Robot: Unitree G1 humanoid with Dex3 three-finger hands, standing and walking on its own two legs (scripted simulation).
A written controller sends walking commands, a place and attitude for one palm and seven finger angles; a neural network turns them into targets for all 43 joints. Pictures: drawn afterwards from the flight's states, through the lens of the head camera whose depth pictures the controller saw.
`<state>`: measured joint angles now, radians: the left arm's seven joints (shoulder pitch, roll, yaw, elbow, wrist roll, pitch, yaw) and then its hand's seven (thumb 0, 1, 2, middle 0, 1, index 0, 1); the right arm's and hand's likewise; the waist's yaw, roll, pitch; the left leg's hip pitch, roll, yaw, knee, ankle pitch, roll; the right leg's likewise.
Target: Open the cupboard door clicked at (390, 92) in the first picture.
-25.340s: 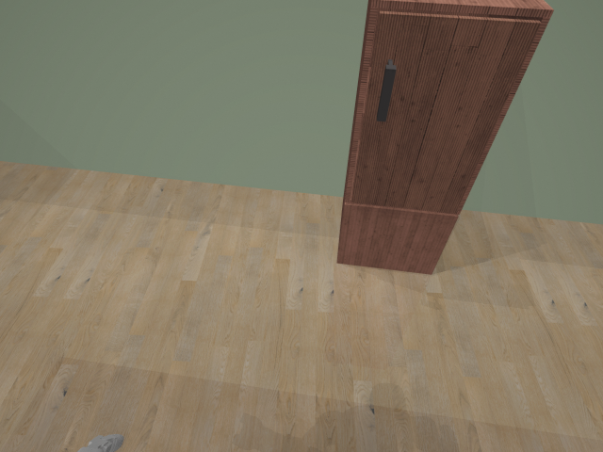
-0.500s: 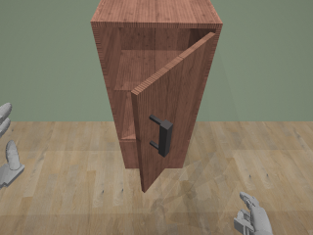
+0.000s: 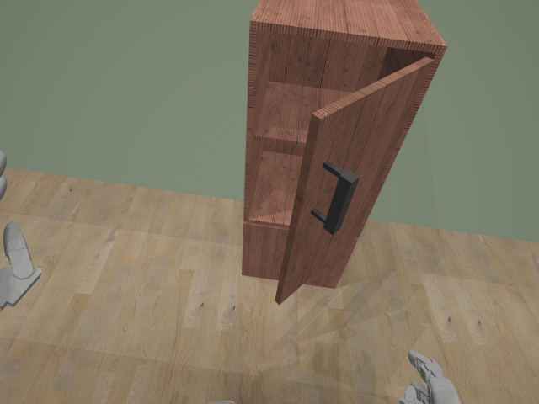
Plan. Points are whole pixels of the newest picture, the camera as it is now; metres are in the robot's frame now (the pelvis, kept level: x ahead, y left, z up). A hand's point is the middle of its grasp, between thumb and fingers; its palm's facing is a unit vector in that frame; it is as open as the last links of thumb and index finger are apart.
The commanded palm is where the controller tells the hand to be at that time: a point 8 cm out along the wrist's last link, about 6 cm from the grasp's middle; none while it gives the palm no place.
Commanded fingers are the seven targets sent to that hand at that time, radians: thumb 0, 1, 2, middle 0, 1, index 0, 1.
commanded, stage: step back with the hand held close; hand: left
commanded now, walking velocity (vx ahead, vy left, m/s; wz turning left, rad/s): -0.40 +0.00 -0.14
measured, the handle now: (330, 197) +0.46 -0.07 +0.06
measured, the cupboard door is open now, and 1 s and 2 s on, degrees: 50 50 50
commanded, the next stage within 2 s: stop stepping back and stand still in 0.04 s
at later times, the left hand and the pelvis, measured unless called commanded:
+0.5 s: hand out of the picture +0.08 +0.26 +0.20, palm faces +0.34 -0.81 -0.49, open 7.4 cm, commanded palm +0.07 +0.30 +0.20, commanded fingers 0.00 0.90 0.90 -0.20 -0.30 -0.20 -0.30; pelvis -0.11 +0.02 +0.00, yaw -8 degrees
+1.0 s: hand out of the picture +0.04 +0.27 +0.20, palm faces +0.43 -0.76 -0.48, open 7.4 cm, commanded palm +0.01 +0.28 +0.20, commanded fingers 0.00 0.90 0.90 -0.20 -0.30 -0.20 -0.30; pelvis -0.18 +0.01 +0.02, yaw -9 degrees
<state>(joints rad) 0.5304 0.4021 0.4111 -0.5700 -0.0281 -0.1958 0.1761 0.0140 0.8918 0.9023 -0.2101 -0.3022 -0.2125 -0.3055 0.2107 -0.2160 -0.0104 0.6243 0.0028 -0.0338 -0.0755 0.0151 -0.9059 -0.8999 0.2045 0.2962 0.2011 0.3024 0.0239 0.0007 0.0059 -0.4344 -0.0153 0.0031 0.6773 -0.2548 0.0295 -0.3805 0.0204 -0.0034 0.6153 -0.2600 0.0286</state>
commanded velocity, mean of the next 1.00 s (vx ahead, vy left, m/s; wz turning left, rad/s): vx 0.13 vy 0.01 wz -0.02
